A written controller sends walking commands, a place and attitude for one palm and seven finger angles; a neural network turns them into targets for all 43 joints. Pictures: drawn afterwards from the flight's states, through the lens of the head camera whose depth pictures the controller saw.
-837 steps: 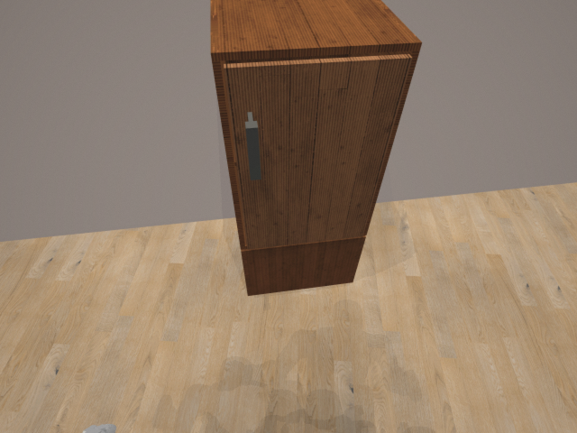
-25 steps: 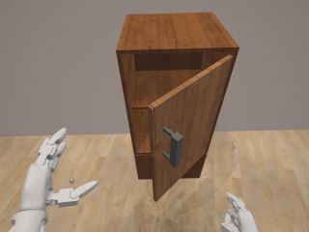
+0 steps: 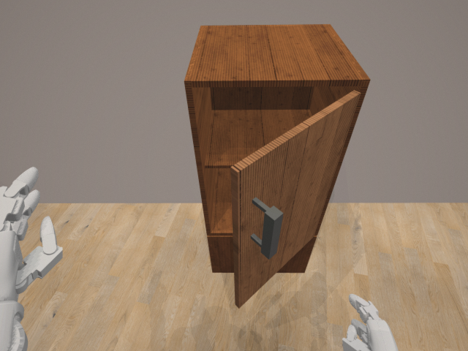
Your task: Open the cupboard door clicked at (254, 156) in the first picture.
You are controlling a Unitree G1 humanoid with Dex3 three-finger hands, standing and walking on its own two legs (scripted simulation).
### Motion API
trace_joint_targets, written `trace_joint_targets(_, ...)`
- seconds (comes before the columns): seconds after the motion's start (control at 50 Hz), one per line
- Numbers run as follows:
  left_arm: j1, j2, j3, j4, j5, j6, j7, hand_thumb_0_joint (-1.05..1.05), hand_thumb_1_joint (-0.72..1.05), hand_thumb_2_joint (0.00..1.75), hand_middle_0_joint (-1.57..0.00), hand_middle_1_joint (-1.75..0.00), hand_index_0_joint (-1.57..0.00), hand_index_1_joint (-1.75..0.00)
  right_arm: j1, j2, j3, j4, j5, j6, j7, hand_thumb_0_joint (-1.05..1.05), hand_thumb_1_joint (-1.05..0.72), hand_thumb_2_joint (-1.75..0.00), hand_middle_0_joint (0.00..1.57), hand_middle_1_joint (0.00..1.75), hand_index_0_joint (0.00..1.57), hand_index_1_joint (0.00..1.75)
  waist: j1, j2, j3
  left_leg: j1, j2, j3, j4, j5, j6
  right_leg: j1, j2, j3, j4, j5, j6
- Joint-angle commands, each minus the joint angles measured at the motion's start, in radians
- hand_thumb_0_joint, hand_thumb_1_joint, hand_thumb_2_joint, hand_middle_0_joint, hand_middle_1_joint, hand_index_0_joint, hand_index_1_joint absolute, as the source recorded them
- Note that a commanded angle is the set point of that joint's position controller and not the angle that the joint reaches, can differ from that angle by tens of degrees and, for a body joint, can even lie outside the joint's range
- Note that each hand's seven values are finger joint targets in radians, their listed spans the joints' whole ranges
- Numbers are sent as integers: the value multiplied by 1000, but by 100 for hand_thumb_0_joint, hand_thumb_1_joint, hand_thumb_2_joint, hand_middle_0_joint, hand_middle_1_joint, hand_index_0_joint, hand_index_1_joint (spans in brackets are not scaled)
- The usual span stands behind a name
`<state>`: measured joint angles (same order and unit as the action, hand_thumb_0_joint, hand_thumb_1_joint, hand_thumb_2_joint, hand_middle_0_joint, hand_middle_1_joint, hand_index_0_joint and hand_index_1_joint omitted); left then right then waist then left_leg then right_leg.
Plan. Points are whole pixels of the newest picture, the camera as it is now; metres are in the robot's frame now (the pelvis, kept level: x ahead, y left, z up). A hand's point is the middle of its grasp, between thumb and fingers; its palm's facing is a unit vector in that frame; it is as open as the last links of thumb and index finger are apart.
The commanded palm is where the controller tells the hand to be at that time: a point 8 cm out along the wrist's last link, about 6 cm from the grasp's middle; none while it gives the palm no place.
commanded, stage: draw the hand back to the body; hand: left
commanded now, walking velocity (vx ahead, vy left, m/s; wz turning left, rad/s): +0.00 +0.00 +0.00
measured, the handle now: (263, 227) +0.37 +0.00 -0.01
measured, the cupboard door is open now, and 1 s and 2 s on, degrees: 43 43 43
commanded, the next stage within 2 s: step back with the hand held close in 0.18 s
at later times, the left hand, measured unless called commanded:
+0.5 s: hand (66, 251) +0.19 +0.25 +0.15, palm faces +0.40 -0.79 -0.47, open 7.4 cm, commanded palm +0.13 +0.29 +0.17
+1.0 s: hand (2, 311) +0.11 +0.28 +0.15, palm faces +0.45 -0.74 -0.50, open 7.4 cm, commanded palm +0.05 +0.32 +0.17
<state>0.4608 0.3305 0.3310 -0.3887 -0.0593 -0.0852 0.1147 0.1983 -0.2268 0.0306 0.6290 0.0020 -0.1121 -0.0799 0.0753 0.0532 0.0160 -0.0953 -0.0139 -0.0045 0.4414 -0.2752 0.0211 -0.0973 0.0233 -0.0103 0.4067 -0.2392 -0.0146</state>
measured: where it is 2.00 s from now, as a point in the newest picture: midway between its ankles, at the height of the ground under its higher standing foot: outside the picture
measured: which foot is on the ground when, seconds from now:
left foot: down 0.00-1.00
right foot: down 0.00-1.00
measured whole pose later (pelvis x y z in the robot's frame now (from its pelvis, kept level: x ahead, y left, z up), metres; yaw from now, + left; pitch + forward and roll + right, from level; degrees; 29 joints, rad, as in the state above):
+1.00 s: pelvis -0.09 +0.01 -0.02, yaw +1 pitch -1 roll -1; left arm 0.52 0.40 0.43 -0.47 0.02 -0.21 0.15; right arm 0.24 -0.22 0.00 0.54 0.00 -0.08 -0.09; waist 0.00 0.00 0.03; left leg -0.38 -0.02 0.02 0.61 -0.22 0.06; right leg -0.35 0.04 0.06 0.60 -0.22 0.02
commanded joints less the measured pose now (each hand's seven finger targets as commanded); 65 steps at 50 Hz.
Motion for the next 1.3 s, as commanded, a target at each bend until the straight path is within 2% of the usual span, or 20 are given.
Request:
trace_joint_targets(0.0, -83, 209, 126, -243, 2, -72, 13, 0, 90, 90, -20, -30, -20, -30, -124, -102, -43, -158, -3, -63, -10, 0, -90, -90, 20, 30, 20, 30, -3, 34, -90, -15, 39, -3, -74, 281, -15, 39, -14, -1, -46, 206, -10)
trace_joint_targets(0.26, -82, 195, 115, -203, -3, -72, 7, 0, 90, 90, -20, -30, -20, -30, -135, -97, -48, -145, -2, -63, -11, 0, -90, -90, 20, 30, 20, 30, -8, 20, -54, 1, 33, 14, -77, 226, -6, 21, -17, 14, -88, 178, -5)
trace_joint_targets(0.28, -151, 210, 114, -253, -1, -78, 10, 0, 90, 90, -20, -30, -20, -30, -141, -100, -46, -147, -1, -65, -10, 0, -90, -90, 20, 30, 20, 30, -12, 43, -67, 6, 29, 12, -76, 223, -6, 23, -16, 18, -90, 175, -5)
trace_joint_targets(0.3, -202, 326, 244, -249, 4, -117, 18, 0, 90, 90, -20, -30, -20, -30, -121, -125, -49, -179, 9, -50, -9, 0, -90, -90, 20, 30, 20, 30, -54, -9, 15, -67, 40, 0, -43, 124, 12, -100, -54, 132, -150, 198, -8)
trace_joint_targets(0.32, -90, 250, 195, -153, 4, -119, 8, 0, 90, 90, -20, -30, -20, -30, -117, -114, -56, -163, 3, -35, -8, 0, -90, -90, 20, 30, 20, 30, -58, -74, -2, -52, 30, -9, -12, 108, 15, -117, -75, 145, -168, 190, -12)
trace_joint_targets(0.38, -23, 212, 154, -154, 13, -142, -1, 0, 90, 90, -20, -30, -20, -30, -121, -124, -66, -170, -2, -16, 0, 0, -90, -90, 20, 30, 20, 30, -60, -38, -58, -47, 32, 2, -5, 150, 10, -112, -94, 146, -153, 248, -15)
trace_joint_targets(0.48, 41, 243, 182, -210, 14, -146, 16, 0, 90, 90, -20, -30, -20, -30, -122, -127, -77, -199, 6, 8, -7, 0, -90, -90, 20, 30, 20, 30, -57, -17, -178, -46, 55, 4, -27, 329, 4, -24, -76, 90, -52, 441, 0)
trace_joint_targets(0.58, 84, 274, 221, -242, 11, -144, 30, 0, 90, 90, -20, -30, -20, -30, -123, -122, -85, -223, 11, 33, -14, 0, -90, -90, 20, 30, 20, 30, -56, -36, -202, -94, 61, -1, -23, 366, 2, 0, -69, 84, -3, 492, 6)
trace_joint_targets(0.7, 95, 267, 219, -252, 21, -151, 41, 0, 90, 90, -20, -30, -20, -30, -114, -131, -86, -232, 11, 33, -15, 0, -90, -90, 20, 30, 20, 30, -60, -8, -136, -237, 69, -22, -65, 160, 20, -14, -45, 85, 4, 288, 16)
trace_joint_targets(0.84, 45, 254, 220, -289, 52, -180, 53, 0, 90, 90, -20, -30, -20, -30, -95, -152, -87, -246, 3, -1, -20, 0, -90, -90, 20, 30, 20, 30, -65, 47, -57, -539, 110, -97, -159, -306, 70, 62, -6, 88, 100, 62, 27)
trace_joint_targets(0.92, -3, 229, 225, -303, 82, -197, 60, 0, 90, 90, -20, -30, -20, -30, -76, -153, -92, -244, -8, -29, -24, 0, -90, -90, 20, 30, 20, 30, -67, 110, -66, -739, 192, -177, -234, -507, 110, 187, 46, 55, 319, 103, 41)
trace_joint_targets(0.96, -15, 241, 240, -306, 86, -208, 56, 0, 90, 90, -20, -30, -20, -30, -79, -145, -92, -241, -11, -44, -24, 0, -90, -90, 20, 30, 20, 30, -65, 128, -61, -775, 213, -201, -229, -519, 125, 201, 60, 67, 375, 124, 42)
trace_joint_targets(1.02, -2, 243, 239, -312, 67, -221, 46, 0, 90, 90, -20, -30, -20, -30, -61, -133, -91, -228, -1, -68, -11, 0, -90, -90, 20, 30, 20, 30, -77, 10, -78, -603, 131, -107, -74, -366, 82, 41, 12, 154, 241, 185, 13)
trace_joint_targets(1.08, -24, 249, 217, -334, 47, -221, 45, 0, 90, 90, -20, -30, -20, -30, -48, -122, -93, -198, -5, -73, 3, 0, -90, -90, 20, 30, 20, 30, -88, -121, -71, -385, 10, -11, 155, -248, 14, -245, -112, 318, -31, -40, -48)
trace_joint_targets(1.12, -47, 272, 216, -355, 39, -227, 53, 0, 90, 90, -20, -30, -20, -30, -50, -113, -89, -176, -7, -68, 10, 0, -90, -90, 20, 30, 20, 30, -96, -140, -75, -238, -17, -3, 216, -133, -12, -384, -154, 315, -98, -65, -74)
trace_joint_targets(1.14, -34, 290, 235, -340, 38, -227, 58, 0, 90, 90, -20, -30, -20, -30, -58, -113, -91, -167, -11, -63, 6, 0, -90, -90, 20, 30, 20, 30, -96, -119, -76, -204, -18, 0, 193, -108, -14, -409, -137, 284, -98, -52, -64)
trace_joint_targets(1.2, 12, 283, 249, -313, 30, -232, 58, 0, 90, 90, -20, -30, -20, -30, -66, -120, -89, -181, 1, -49, 0, 0, -90, -90, 20, 30, 20, 30, -91, -27, -81, -307, 53, -85, 8, -203, 17, -319, -44, 171, 3, -112, -6)
trace_joint_targets(1.24, 25, 274, 276, -308, 45, -242, 53, 0, 90, 90, -20, -30, -20, -30, -98, -146, -97, -200, 2, -58, -8, 0, -90, -90, 20, 30, 20, 30, -74, 205, -93, -613, 216, -253, -256, -503, 87, -38, 74, 65, 321, -74, 40)
trace_joint_targets(1.26, 30, 265, 283, -318, 51, -246, 50, 0, 90, 90, -20, -30, -20, -30, -99, -142, -98, -207, -5, -63, -8, 0, -90, -90, 20, 30, 20, 30, -62, 251, -122, -724, 311, -347, -348, -562, 131, 79, 113, 32, 530, -56, 45)
trace_joint_targets(1.28, 13, 279, 286, -341, 47, -245, 45, 0, 90, 90, -20, -30, -20, -30, -89, -120, -106, -202, -11, -72, -6, 0, -90, -90, 20, 30, 20, 30, -63, 174, -151, -636, 337, -342, -326, -435, 144, 18, 100, 53, 622, -117, 39)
